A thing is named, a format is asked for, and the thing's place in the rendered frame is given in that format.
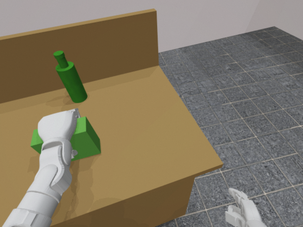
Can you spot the robot left hand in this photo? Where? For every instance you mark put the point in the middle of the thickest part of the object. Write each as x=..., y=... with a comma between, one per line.
x=59, y=125

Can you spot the left robot forearm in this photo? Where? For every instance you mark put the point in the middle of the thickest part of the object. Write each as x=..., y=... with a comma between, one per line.
x=51, y=181

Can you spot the sponge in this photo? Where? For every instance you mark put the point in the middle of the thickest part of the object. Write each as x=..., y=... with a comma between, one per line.
x=84, y=140

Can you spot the robot right hand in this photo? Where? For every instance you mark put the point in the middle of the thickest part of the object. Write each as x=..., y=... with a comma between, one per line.
x=239, y=216

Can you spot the table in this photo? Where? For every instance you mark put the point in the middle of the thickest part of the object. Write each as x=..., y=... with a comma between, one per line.
x=151, y=147

